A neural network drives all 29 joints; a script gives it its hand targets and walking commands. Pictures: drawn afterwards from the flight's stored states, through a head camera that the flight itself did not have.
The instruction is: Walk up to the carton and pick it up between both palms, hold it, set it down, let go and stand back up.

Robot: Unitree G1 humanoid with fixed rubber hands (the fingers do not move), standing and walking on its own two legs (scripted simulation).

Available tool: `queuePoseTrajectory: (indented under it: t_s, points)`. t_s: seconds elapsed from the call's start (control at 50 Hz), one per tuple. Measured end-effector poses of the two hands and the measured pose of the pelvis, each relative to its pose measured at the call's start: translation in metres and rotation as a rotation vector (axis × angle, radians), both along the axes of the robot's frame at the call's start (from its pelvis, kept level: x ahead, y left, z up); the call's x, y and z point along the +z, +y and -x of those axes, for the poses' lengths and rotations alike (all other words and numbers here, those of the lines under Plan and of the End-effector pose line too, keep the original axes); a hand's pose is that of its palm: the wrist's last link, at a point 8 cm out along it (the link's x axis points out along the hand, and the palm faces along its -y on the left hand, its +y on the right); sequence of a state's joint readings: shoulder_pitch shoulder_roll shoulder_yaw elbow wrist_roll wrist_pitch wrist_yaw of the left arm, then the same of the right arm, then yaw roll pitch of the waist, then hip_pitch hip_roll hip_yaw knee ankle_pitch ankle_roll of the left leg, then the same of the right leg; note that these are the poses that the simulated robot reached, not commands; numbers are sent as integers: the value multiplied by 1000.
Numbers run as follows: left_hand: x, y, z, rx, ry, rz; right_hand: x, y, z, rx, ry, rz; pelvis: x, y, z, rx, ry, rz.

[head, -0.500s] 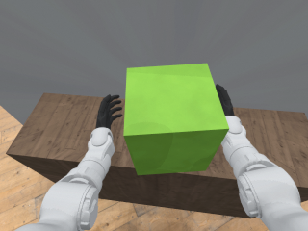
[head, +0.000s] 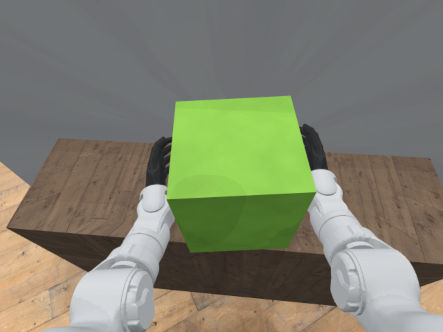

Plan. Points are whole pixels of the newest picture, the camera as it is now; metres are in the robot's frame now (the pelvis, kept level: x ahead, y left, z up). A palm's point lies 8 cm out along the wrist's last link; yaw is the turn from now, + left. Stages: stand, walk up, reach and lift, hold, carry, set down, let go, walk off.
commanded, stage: reach and lift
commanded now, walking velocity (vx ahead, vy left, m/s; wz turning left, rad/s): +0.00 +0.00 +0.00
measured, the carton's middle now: (236, 180) +0.41 +0.01 +0.00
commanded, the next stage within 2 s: none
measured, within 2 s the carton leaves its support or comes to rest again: leaves its support in 1.30 s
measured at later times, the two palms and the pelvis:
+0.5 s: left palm (157, 181) +0.38 +0.16 +0.03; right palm (316, 169) +0.42 -0.14 +0.04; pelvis +0.03 +0.00 +0.03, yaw +1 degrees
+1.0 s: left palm (157, 182) +0.38 +0.16 +0.03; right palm (316, 169) +0.42 -0.14 +0.04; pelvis +0.03 +0.00 +0.03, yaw +1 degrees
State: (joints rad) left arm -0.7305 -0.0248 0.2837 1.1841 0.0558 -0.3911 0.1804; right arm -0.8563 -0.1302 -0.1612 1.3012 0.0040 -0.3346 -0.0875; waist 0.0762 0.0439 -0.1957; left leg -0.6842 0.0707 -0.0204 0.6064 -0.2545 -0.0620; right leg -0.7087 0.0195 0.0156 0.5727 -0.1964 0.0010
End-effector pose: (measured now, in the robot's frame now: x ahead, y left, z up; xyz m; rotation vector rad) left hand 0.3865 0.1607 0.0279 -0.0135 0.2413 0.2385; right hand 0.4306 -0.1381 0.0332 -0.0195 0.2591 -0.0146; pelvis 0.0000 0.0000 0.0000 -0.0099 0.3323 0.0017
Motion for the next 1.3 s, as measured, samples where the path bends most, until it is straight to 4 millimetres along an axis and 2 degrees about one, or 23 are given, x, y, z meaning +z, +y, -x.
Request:
queuePoseTrajectory:
  t_s: [0.28, 0.54, 1.1, 1.3]
  points:
    - [3, -1, 7, -31, -23, -16, 7, -1, 14, 5, -42, 79, 20, 2, -20, 24, -113, 1]
    - [3, -1, 5, -34, -5, -36, 5, -1, 11, 11, -45, 99, 26, 1, -33, 17, -126, 3]
    - [2, 0, 8, -26, -7, -32, 5, 0, 12, 15, -56, 110, 26, -1, -28, 24, -111, 0]
    - [4, 1, 15, -14, -55, -17, 10, 2, 18, 17, -114, 125, 25, -2, -21, 31, -78, 3]
